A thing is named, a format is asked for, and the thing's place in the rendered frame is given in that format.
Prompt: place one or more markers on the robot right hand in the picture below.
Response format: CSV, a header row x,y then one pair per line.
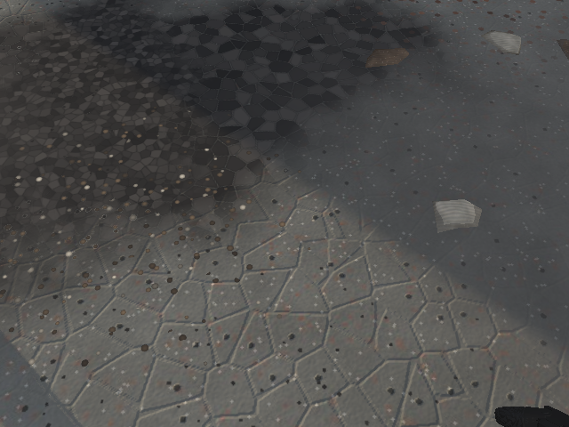
x,y
531,417

